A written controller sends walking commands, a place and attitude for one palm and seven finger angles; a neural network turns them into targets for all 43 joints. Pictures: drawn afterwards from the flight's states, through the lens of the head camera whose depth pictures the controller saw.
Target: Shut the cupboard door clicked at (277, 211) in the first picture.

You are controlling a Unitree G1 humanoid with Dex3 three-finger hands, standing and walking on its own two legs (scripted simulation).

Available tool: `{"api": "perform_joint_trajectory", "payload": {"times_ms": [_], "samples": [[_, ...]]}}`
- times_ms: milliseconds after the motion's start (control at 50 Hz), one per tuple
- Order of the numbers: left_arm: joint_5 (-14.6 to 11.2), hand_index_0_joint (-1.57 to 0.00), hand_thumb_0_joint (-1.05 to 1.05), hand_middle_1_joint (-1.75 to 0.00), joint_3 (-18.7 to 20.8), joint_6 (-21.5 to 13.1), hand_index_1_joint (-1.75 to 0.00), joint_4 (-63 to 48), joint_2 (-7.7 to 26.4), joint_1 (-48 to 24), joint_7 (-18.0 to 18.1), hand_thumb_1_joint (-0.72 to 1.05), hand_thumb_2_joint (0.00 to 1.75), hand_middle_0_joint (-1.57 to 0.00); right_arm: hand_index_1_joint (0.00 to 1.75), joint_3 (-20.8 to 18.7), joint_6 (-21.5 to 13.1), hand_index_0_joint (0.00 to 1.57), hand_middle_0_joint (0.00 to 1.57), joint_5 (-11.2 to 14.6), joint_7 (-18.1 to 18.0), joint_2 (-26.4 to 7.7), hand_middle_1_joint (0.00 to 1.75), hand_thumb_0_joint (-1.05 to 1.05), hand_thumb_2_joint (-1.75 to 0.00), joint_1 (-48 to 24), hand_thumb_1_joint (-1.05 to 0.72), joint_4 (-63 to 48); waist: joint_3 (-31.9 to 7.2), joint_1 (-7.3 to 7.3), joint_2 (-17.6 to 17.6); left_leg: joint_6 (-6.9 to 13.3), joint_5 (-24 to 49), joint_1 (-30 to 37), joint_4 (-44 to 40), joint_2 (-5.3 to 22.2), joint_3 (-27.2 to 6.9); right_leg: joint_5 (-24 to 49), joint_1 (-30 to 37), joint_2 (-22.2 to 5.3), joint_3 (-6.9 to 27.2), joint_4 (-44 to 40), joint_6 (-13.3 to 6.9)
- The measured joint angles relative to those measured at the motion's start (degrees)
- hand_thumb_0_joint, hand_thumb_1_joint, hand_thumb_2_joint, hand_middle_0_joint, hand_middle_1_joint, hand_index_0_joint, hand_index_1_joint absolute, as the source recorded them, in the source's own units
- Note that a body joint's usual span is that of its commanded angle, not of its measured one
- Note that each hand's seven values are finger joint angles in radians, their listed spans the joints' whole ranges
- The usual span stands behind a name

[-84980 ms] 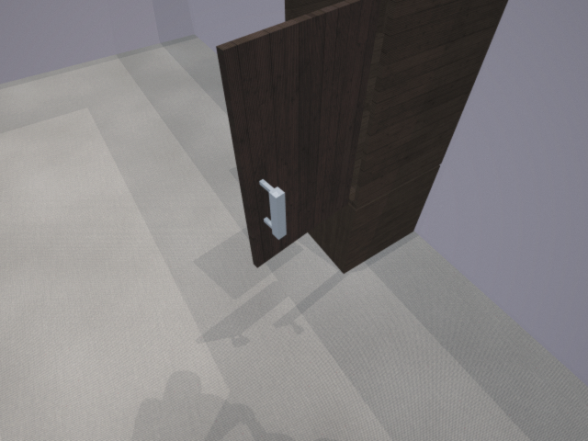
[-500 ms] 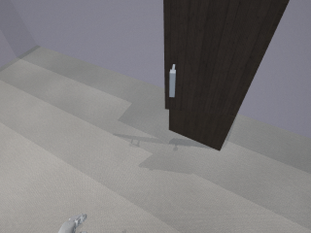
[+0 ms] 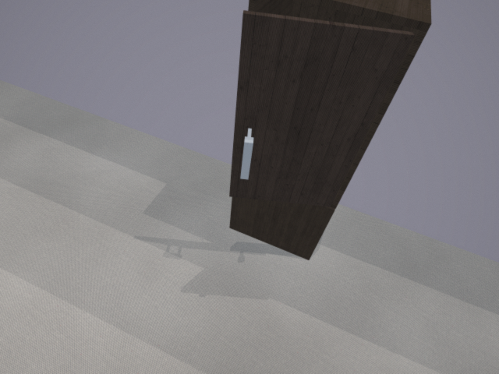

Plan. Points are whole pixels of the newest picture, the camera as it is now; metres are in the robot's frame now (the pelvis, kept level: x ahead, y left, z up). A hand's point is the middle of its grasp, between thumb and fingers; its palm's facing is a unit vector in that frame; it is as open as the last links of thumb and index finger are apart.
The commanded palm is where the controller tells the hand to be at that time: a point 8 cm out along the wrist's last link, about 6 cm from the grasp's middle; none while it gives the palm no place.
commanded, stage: take the last steps up to it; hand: left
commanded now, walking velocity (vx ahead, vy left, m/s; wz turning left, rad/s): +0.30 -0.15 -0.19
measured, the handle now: (247, 154) +0.70 +0.03 -0.11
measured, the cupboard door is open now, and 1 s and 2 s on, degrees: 19 19 19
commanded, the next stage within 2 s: come to a stop and stand still in 0.54 s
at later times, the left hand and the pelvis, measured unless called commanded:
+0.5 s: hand (221, 313) +0.27 +0.06 -0.17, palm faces -0.09 -0.98 -0.19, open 7.4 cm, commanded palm none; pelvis +0.15 -0.11 -0.01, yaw -4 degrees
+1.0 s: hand (233, 325) +0.25 +0.03 -0.18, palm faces +0.02 -0.98 -0.19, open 7.4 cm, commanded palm none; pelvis +0.24 -0.13 -0.01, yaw -4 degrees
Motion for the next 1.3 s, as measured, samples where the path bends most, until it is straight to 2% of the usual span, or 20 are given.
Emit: {"api": "perform_joint_trajectory", "payload": {"times_ms": [80, 160, 260, 340, 360, 400, 440, 500, 640, 720, 760, 780, 800, 860, 920, 1020, 1080, 1160, 1220, 1300], "samples": [[0.0, -0.2, 0.01, -0.3, 0.5, -0.3, -0.3, -0.4, 0.8, -0.8, -0.7, 0.91, 0.9, -0.2, 0.3, 0.3, -0.6, 0.21, 0.2, 0.2, -0.5, 0.2, 0.3, 0.0, -0.9, 3.2, -0.9, 1.6, 0.9, 0.04, 0.4, -0.6, 1.7, 4.4, -5.9, 1.0, 1.0, 7.1, -5.9, -1.8, 0.3, 7.1, 1.3], [-0.1, -0.2, 0.01, -0.3, 0.5, -0.5, -0.3, -0.7, 1.0, -2.1, -0.8, 0.91, 0.9, -0.2, 0.3, 0.1, -0.9, 0.21, 0.2, 0.5, -0.6, 0.4, 0.3, 0.0, -0.9, 5.8, -0.9, 3.6, 1.8, -0.09, 0.6, -1.5, 1.4, 7.5, -9.0, 1.8, 2.6, 11.4, -9.3, -3.9, 0.5, 6.4, 2.0], [-0.3, -0.19, 0.01, -0.3, -0.5, -0.4, -0.3, -0.5, 0.3, -5.3, -1.1, 0.91, 0.9, -0.19, 0.3, -0.5, -1.0, 0.2, 0.2, 0.1, -0.3, 0.6, 0.3, 0.0, -0.9, 8.0, -0.9, 5.8, 3.5, -1.64, 1.2, -3.4, -1.1, 10.7, -9.4, 3.1, 4.4, 11.6, -8.0, -5.8, -2.8, -6.6, 1.7], [-0.6, -0.19, 0.01, -0.3, -1.2, -1.7, -0.3, -0.9, -0.6, -8.5, -1.3, 0.91, 0.9, -0.19, 0.3, -1.0, -0.6, 0.2, 0.2, 0.1, 0.1, 0.2, 0.3, 0.0, -0.9, 9.5, -0.9, 7.5, 4.6, -3.32, 2.3, -6.0, -5.1, 12.4, -6.6, 4.8, 5.0, 10.2, -2.7, -4.7, -5.2, -19.3, -0.1], [-0.6, -0.19, 0.01, -0.3, -1.4, -2.5, -0.3, -1.3, -0.7, -9.1, -1.3, 0.91, 0.9, -0.19, 0.3, -1.1, -0.5, 0.2, 0.2, 0.3, 0.2, 0.2, 0.3, 0.0, -0.9, 10.1, -0.9, 8.0, 4.6, -3.43, 2.4, -6.4, -6.8, 12.1, -4.0, 5.4, 4.8, 11.1, -0.3, -4.1, -5.6, -22.9, -0.7], [-0.6, -0.2, 0.01, -0.3, -1.4, -4.8, -0.3, -1.5, -1.6, -10.3, -0.6, 0.91, 0.9, -0.2, 0.3, -1.2, 0.5, 0.2, 0.2, 1.1, 0.6, -0.1, 0.3, 0.0, -0.9, 9.3, -0.9, 9.5, 5.4, -2.88, 3.4, -4.8, -11.0, 7.6, 9.1, 6.7, 2.2, 10.0, 0.8, -3.0, -6.3, -22.0, -2.0], [-1.0, -0.2, 0.0, -0.3, -1.9, -5.9, -0.3, -1.4, -2.8, -10.8, 0.3, 0.91, 0.9, -0.2, 0.3, -1.4, 1.5, 0.2, 0.2, 1.7, 0.6, -0.5, 0.3, 0.0, -0.9, 7.3, -0.9, 9.7, 6.1, -2.84, 4.2, -2.4, -12.8, 0.3, 26.0, 4.8, -2.3, 8.2, 2.6, -2.6, -7.3, -21.4, -2.5], [-1.2, -0.2, 0.0, -0.3, -2.6, -6.1, -0.3, -0.6, -4.3, -9.5, 1.5, 0.9, 0.9, -0.2, 0.3, -1.8, 1.7, 0.2, 0.2, 1.5, 0.7, -0.8, 0.3, 0.01, -0.9, 4.0, -0.91, 8.4, 5.2, -2.38, 4.3, -1.4, -8.5, -8.4, 37.3, 2.8, -3.0, 8.7, 7.5, -2.1, -8.4, -26.5, -2.8], [-1.2, -0.2, -0.02, -0.3, -2.4, -7.0, -0.3, 1.9, -3.8, -4.9, 3.1, 0.94, 0.9, -0.2, 0.3, -2.0, 1.2, 0.2, 0.2, 0.7, 1.0, -0.4, 0.3, 0.0, -0.9, -3.6, -0.91, 3.8, 1.6, -1.13, 4.6, -2.1, -1.4, -16.1, 25.2, 1.8, -0.9, 9.1, 15.7, 0.7, -10.9, -35.7, -4.3], [-1.2, -0.2, -0.01, -0.3, -3.1, -7.0, -0.3, 4.1, -4.4, -2.1, 3.2, 0.93, 0.9, -0.2, 0.3, -1.1, 0.9, 0.2, 0.2, 1.0, 1.0, 0.4, 0.3, 0.0, -0.9, -7.4, -0.91, 3.0, 1.2, 0.5, 4.3, -2.3, 0.7, -13.4, 13.7, 0.8, -0.8, 7.3, 18.7, 2.1, -10.6, -36.3, -4.5], [-1.3, -0.2, -0.01, -0.3, -3.7, -6.6, -0.3, 5.1, -5.2, -0.6, 3.6, 0.92, 0.9, -0.2, 0.3, -0.5, 0.7, 0.2, 0.2, 1.2, 0.8, 0.7, 0.3, 0.0, -0.9, -8.8, -0.91, 2.9, 1.4, 1.42, 4.3, -2.2, 6.2, -10.2, 6.9, 0.0, -1.5, 5.6, 19.6, 2.6, -10.0, -34.9, -4.2], [-1.5, -0.2, -0.01, -0.3, -3.9, -6.3, -0.3, 5.6, -5.7, 0.2, 3.7, 0.92, 0.9, -0.2, 0.3, -0.2, 0.6, 0.2, 0.2, 1.4, 0.7, 0.8, 0.3, 0.0, -0.9, -9.2, -0.91, 2.9, 1.4, 1.79, 4.5, -1.5, 11.1, -8.5, 4.2, -0.2, -1.7, 4.4, 19.9, 2.8, -9.7, -33.7, -3.9], [-1.7, -0.2, 0.0, -0.3, -4.1, -5.8, -0.3, 6.0, -5.9, 0.6, 4.0, 0.91, 0.9, -0.2, 0.3, 0.1, 0.5, 0.2, 0.2, 1.5, 0.5, 1.2, 0.3, 0.0, -0.9, -9.5, -0.91, 3.1, 1.4, 1.95, 3.9, -0.4, 10.2, -7.4, 3.5, -0.6, -1.4, 3.2, 20.0, 2.4, -9.5, -32.4, -3.6], [-1.6, -0.2, 0.0, -0.3, -4.2, -4.0, -0.3, 5.8, -6.5, 1.2, 5.1, 0.91, 0.9, -0.2, 0.3, 0.6, 1.3, 0.2, 0.2, 1.7, 0.1, 2.2, 0.3, 0.0, -0.9, -10.0, -0.91, 2.8, 2.1, 2.76, 1.9, 1.3, 5.6, -5.9, 3.0, -2.0, -0.5, 1.8, 19.8, 0.8, -8.7, -30.2, -2.2], [-1.5, -0.2, 0.0, -0.3, -4.4, -3.0, -0.3, 4.5, -7.2, 0.9, 5.1, 0.91, 0.9, -0.2, 0.3, 0.5, 2.3, 0.2, 0.2, 1.9, -0.4, 1.8, 0.3, 0.0, -0.9, -10.4, -0.91, 2.0, 3.4, 3.05, 2.3, 1.9, 5.4, -5.8, 1.8, -2.3, -0.1, 2.2, 18.4, 0.4, -8.2, -28.7, -1.1], [-1.2, -0.2, 0.01, -0.3, -3.8, -2.2, -0.3, 1.8, -6.3, -0.7, 4.9, 0.91, 0.9, -0.2, 0.3, -0.5, 3.7, 0.2, 0.2, 1.8, -0.6, 0.1, 0.3, 0.0, -0.9, -10.3, -0.9, 1.5, 5.4, 2.86, 3.0, 1.8, 5.8, -7.8, 2.0, -2.8, 0.5, 0.5, 15.9, 0.0, -7.0, -27.3, -2.7], [-0.9, -0.2, 0.01, -0.3, -3.3, -2.1, -0.3, 0.7, -5.1, -1.1, 4.9, 0.91, 0.9, -0.2, 0.3, -1.2, 4.4, 0.2, 0.2, 1.8, -0.6, -1.0, 0.3, 0.0, -0.9, -9.4, -0.9, 2.0, 5.8, 2.2, 4.0, 1.4, 6.0, -8.8, 3.5, -2.5, -0.1, 0.9, 15.4, 0.4, -7.2, -26.8, -3.4], [-0.5, -0.2, 0.0, -0.3, -3.0, -2.3, -0.3, 0.1, -3.5, -0.4, 5.4, 0.9, 0.9, -0.2, 0.3, -1.8, 5.6, 0.2, 0.2, 1.7, -0.4, -1.8, 0.3, 0.0, -0.9, -6.9, -0.91, 3.1, 4.7, 1.66, 3.6, -0.6, -4.5, -9.5, 13.0, -3.1, -3.3, 0.8, 15.9, 0.2, -6.6, -26.3, -3.5], [-0.6, -0.2, 0.0, -0.3, -3.6, -4.0, -0.3, -2.3, -3.1, 1.8, 5.8, 0.9, 0.9, -0.2, 0.3, -2.2, 5.4, 0.2, 0.2, 1.9, 0.6, -2.3, 0.3, 0.0, -0.9, -5.7, -0.91, 1.3, 3.3, 0.97, 3.7, 0.0, -4.5, -10.5, 20.9, -3.2, -4.7, 2.0, 15.0, 0.6, -5.0, -26.8, -2.7], [-0.3, -0.2, 0.0, -0.3, -4.2, -4.7, -0.3, -4.6, -2.5, 1.8, 5.5, 0.9, 0.9, -0.2, 0.3, -2.0, 4.1, 0.2, 0.2, 2.1, 0.8, -2.6, 0.3, 0.0, -0.9, -4.6, -0.91, -1.4, 2.6, -0.34, 4.3, 0.6, -4.7, -7.5, 16.0, -3.6, -4.4, 2.6, 14.3, 0.2, -4.6, -26.2, -1.9]]}}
